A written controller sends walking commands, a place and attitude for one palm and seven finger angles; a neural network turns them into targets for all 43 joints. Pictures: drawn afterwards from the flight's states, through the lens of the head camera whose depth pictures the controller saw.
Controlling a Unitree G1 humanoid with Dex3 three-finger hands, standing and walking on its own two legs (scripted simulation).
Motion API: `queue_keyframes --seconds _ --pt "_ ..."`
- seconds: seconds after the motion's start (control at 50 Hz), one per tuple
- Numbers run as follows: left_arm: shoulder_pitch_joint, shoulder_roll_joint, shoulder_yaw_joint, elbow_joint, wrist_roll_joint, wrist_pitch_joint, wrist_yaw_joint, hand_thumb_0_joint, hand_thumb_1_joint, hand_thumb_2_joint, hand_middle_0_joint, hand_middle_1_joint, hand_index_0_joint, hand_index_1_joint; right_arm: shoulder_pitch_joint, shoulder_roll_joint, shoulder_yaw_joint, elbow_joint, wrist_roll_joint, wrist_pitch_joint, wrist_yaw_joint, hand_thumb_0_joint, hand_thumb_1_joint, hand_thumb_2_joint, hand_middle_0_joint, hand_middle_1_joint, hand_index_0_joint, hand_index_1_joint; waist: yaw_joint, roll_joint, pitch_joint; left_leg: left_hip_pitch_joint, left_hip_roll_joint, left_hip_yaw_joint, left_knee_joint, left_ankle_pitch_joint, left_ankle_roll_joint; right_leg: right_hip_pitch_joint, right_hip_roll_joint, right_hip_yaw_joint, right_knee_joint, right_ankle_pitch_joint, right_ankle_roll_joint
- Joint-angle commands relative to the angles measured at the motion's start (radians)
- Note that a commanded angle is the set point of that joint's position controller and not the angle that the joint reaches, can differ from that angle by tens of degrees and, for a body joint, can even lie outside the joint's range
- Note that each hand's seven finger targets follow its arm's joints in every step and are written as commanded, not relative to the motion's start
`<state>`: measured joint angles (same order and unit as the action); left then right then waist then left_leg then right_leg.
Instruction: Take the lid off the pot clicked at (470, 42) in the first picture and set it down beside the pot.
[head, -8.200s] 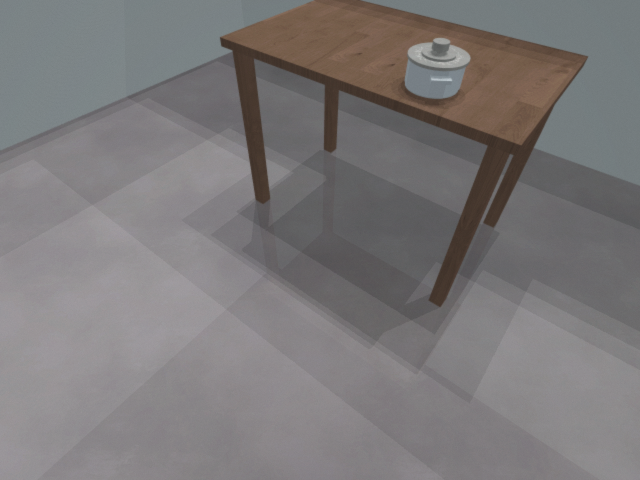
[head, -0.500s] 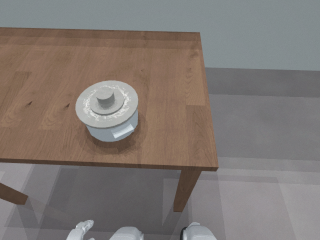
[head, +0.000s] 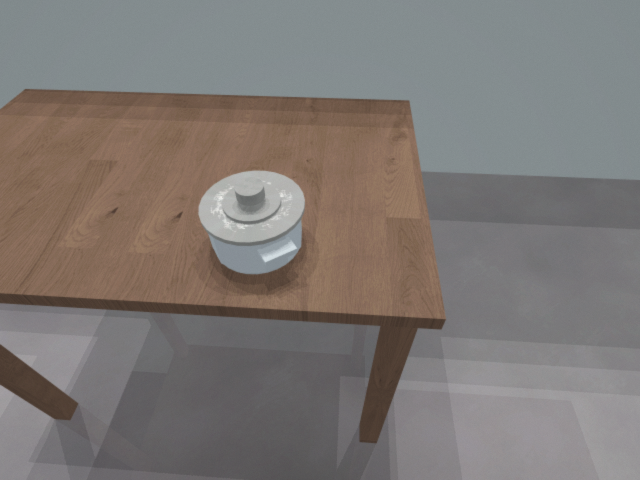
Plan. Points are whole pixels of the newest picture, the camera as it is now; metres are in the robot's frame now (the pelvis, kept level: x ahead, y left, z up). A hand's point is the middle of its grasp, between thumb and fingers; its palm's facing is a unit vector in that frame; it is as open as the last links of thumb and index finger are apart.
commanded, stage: come to a stop and stand still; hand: left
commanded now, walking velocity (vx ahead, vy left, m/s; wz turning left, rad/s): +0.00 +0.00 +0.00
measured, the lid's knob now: (249, 191) +0.49 +0.14 +0.09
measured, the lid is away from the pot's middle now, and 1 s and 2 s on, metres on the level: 0.00 0.00 0.00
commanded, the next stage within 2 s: look again from close up in 0.36 s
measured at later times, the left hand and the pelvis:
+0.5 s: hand out of the picture +0.01 +0.16 -0.17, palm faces +0.00 -0.99 -0.16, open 7.4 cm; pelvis +0.01 +0.01 +0.01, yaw -2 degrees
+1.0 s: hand out of the picture +0.03 +0.25 -0.17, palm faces -0.05 -0.97 -0.22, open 7.4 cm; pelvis +0.01 +0.07 +0.01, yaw -3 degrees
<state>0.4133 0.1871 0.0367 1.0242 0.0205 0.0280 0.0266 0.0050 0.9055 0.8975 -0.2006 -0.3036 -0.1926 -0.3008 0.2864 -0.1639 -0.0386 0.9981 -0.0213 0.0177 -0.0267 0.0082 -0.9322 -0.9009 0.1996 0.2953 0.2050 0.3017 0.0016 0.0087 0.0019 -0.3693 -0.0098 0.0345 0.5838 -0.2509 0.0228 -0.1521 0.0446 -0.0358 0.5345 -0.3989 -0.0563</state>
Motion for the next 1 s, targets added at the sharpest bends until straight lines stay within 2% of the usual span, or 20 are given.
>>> queue_keyframes --seconds 0.0,0.04,0.08,0.12,0.18,0.22,0.26,0.3,0.38,0.42,0.44,0.46,0.48,0.52,0.58,0.62,0.72,0.76,0.82,0.98 --pt "0.03 0.098 0.002 -0.037 -0.005 -0.056 0.013 0.0 0.9 0.9 -0.2 -0.3 -0.2 -0.3 -0.024 -0.088 -0.013 -0.043 0.003 -0.012 0.007 0.0 -0.9 -0.9 0.2 0.3 0.2 0.3 0.0 -0.24 0.14 -0.169 0.005 -0.031 0.211 -0.183 -0.023 -0.014 -0.293 0.394 -0.362 0.24 -0.103" --pt "0.048 0.07 -0.012 -0.001 -0.01 -0.071 0.014 0.0 0.9 0.9 -0.2 -0.3 -0.2 -0.3 -0.02 -0.074 -0.006 -0.003 0.011 -0.02 0.003 0.0 -0.9 -0.9 0.2 0.3 0.2 0.3 -0.01 -0.133 0.112 -0.138 0.02 -0.034 0.224 -0.167 -0.028 0.056 -0.28 0.316 -0.265 0.59 -0.122" --pt "0.063 0.086 -0.006 0.011 -0.008 -0.075 0.014 0.0 0.9 0.9 -0.2 -0.3 -0.2 -0.3 -0.01 -0.048 0.0 0.018 0.019 -0.026 0.004 0.0 -0.9 -0.9 0.2 0.3 0.2 0.3 -0.003 -0.067 0.058 -0.087 0.011 -0.008 0.17 -0.158 -0.03 0.107 -0.266 0.263 -0.215 0.711 -0.14" --pt "0.075 0.09 -0.008 0.031 -0.006 -0.075 0.015 0.0 0.9 0.9 -0.2 -0.3 -0.2 -0.3 -0.019 -0.026 0.009 0.033 0.025 -0.031 0.001 0.0 -0.9 -0.9 0.2 0.3 0.2 0.3 0.002 -0.076 0.045 -0.002 0.003 0.009 0.066 -0.129 -0.031 0.094 -0.253 0.238 -0.184 0.753 -0.124" --pt "0.05 0.066 -0.014 0.05 -0.016 -0.07 0.009 0.0 0.9 0.9 -0.2 -0.3 -0.2 -0.3 0.03 -0.02 0.014 0.078 0.032 -0.041 -0.006 0.0 -0.9 -0.9 0.2 0.3 0.2 0.3 -0.015 -0.132 0.044 0.214 0.017 -0.029 -0.144 0.109 -0.01 -0.017 -0.177 0.163 -0.139 0.654 -0.041" --pt "0.073 0.016 -0.022 0.06 -0.018 -0.063 0.011 0.0 0.9 0.9 -0.2 -0.3 -0.2 -0.3 0.033 -0.06 0.012 0.089 0.028 -0.049 -0.018 0.0 -0.9 -0.9 0.2 0.3 0.2 0.3 0.0 -0.036 0.071 0.271 0.104 -0.11 -0.149 0.278 0.028 -0.103 -0.13 0.145 -0.153 0.471 0.009" --pt "0.091 -0.006 -0.023 0.065 -0.008 -0.057 0.021 0.0 0.9 0.9 -0.2 -0.3 -0.2 -0.3 0.048 -0.071 0.009 0.101 0.02 -0.041 -0.021 0.0 -0.9 -0.9 0.2 0.3 0.2 0.3 0.0 -0.028 0.132 0.218 0.115 -0.098 -0.129 0.231 0.023 -0.107 -0.124 0.166 -0.207 0.369 0.008" --pt "0.073 0.018 -0.019 0.083 -0.016 -0.052 0.019 0.0 0.9 0.9 -0.2 -0.3 -0.2 -0.3 0.037 -0.04 0.021 0.118 0.021 -0.044 -0.022 0.0 -0.9 -0.9 0.2 0.3 0.2 0.3 0.007 0.068 0.107 0.218 0.102 -0.112 -0.143 0.274 0.026 -0.065 -0.135 0.155 -0.189 0.417 0.013" --pt "0.044 0.02 -0.021 0.08 -0.015 -0.054 0.019 0.0 0.9 0.9 -0.2 -0.3 -0.2 -0.3 0.043 -0.041 0.021 0.119 0.022 -0.043 -0.021 0.0 -0.9 -0.9 0.2 0.3 0.2 0.3 0.007 -0.015 0.093 0.21 0.106 -0.115 -0.174 0.233 0.022 -0.03 -0.132 0.136 -0.2 0.391 0.014" --pt "0.029 0.014 -0.022 0.075 -0.014 -0.053 0.02 0.0 0.9 0.9 -0.2 -0.3 -0.2 -0.3 0.045 -0.049 0.02 0.122 0.019 -0.042 -0.019 0.0 -0.9 -0.9 0.2 0.3 0.2 0.3 0.006 0.007 0.093 0.21 0.103 -0.121 -0.19 0.206 0.02 -0.036 -0.136 0.137 -0.204 0.348 0.011" --pt "0.083 0.045 -0.021 0.088 0.013 -0.098 0.061 0.0 0.9 0.9 -0.2 -0.3 -0.2 -0.3 -0.073 -0.064 0.031 0.034 0.015 -0.059 -0.012 0.0 -0.9 -0.9 0.2 0.3 0.2 0.3 0.033 -0.007 0.15 0.116 0.065 -0.052 0.09 0.304 -0.005 -0.1 -0.186 0.223 -0.217 0.94 0.09" --pt "0.048 0.082 -0.013 0.048 0.007 -0.102 0.055 0.0 0.9 0.9 -0.2 -0.3 -0.2 -0.3 0.001 -0.014 0.032 0.01 0.014 -0.049 -0.004 0.0 -0.9 -0.9 0.2 0.3 0.2 0.3 -0.028 -0.047 0.092 0.044 0.046 -0.063 0.087 -0.048 0.006 -0.012 -0.241 0.23 -0.161 0.957 0.052" --pt "0.004 0.105 -0.012 0.022 -0.001 -0.089 0.038 0.0 0.9 0.9 -0.2 -0.3 -0.2 -0.3 0.009 -0.016 0.023 0.01 0.006 -0.039 -0.001 0.0 -0.9 -0.9 0.2 0.3 0.2 0.3 -0.014 -0.019 0.045 0.045 0.038 -0.031 0.044 -0.055 0.009 0.046 -0.25 0.223 -0.137 0.866 0.002" --pt "-0.048 0.07 -0.019 -0.011 -0.005 -0.089 0.037 0.0 0.9 0.9 -0.2 -0.3 -0.2 -0.3 0.034 -0.04 0.02 -0.003 0.009 -0.035 0.001 0.0 -0.9 -0.9 0.2 0.3 0.2 0.3 -0.041 -0.097 0.016 0.085 0.044 -0.05 0.033 -0.009 0.002 -0.038 -0.2 0.2 -0.163 0.471 -0.048" --pt "-0.068 0.07 -0.019 -0.043 -0.006 -0.072 0.032 0.0 0.9 0.9 -0.2 -0.3 -0.2 -0.3 0.055 -0.074 0.02 -0.009 0.006 -0.041 0.002 0.0 -0.9 -0.9 0.2 0.3 0.2 0.3 -0.03 0.005 0.047 0.125 0.075 -0.097 -0.042 0.052 0.017 -0.114 -0.131 0.159 -0.129 0.225 -0.033" --pt "-0.046 0.066 -0.021 -0.038 -0.004 -0.057 0.031 0.0 0.9 0.9 -0.2 -0.3 -0.2 -0.3 0.035 -0.087 0.02 -0.014 0.004 -0.041 0.001 0.0 -0.9 -0.9 0.2 0.3 0.2 0.3 -0.013 0.082 0.091 0.062 0.102 -0.176 -0.102 0.042 0.042 -0.117 -0.085 0.13 -0.107 0.098 -0.021" --pt "-0.014 0.062 -0.027 -0.033 -0.002 -0.044 0.028 0.0 0.9 0.9 -0.2 -0.3 -0.2 -0.3 0.028 -0.12 0.019 -0.027 0.007 -0.045 -0.002 0.0 -0.9 -0.9 0.2 0.3 0.2 0.3 0.012 0.033 0.058 0.066 0.134 -0.252 -0.189 0.021 0.07 -0.084 -0.061 0.088 -0.067 0.057 0.002" --pt "-0.01 0.066 -0.03 -0.032 -0.002 -0.043 0.028 0.0 0.9 0.9 -0.2 -0.3 -0.2 -0.3 0.024 -0.12 0.019 -0.024 0.01 -0.047 -0.001 0.0 -0.9 -0.9 0.2 0.3 0.2 0.3 0.014 0.005 0.057 0.076 0.129 -0.244 -0.199 0.03 0.069 -0.078 -0.07 0.094 -0.078 0.073 0.005" --pt "-0.017 0.076 -0.03 -0.036 -0.002 -0.036 0.027 0.0 0.9 0.9 -0.2 -0.3 -0.2 -0.3 0.023 -0.135 0.016 -0.018 0.009 -0.048 -0.002 0.0 -0.9 -0.9 0.2 0.3 0.2 0.3 0.015 0.057 0.038 0.117 0.151 -0.277 -0.245 0.033 0.073 -0.095 -0.065 0.066 -0.047 0.049 0.018" --pt "-0.018 0.098 -0.033 -0.019 -0.002 -0.036 0.024 0.0 0.9 0.9 -0.2 -0.3 -0.2 -0.3 0.007 -0.134 0.018 -0.007 0.017 -0.052 -0.002 0.0 -0.9 -0.9 0.2 0.3 0.2 0.3 0.013 0.008 0.008 0.188 0.131 -0.225 -0.232 0.124 0.057 -0.087 -0.094 0.085 -0.095 0.116 0.025"
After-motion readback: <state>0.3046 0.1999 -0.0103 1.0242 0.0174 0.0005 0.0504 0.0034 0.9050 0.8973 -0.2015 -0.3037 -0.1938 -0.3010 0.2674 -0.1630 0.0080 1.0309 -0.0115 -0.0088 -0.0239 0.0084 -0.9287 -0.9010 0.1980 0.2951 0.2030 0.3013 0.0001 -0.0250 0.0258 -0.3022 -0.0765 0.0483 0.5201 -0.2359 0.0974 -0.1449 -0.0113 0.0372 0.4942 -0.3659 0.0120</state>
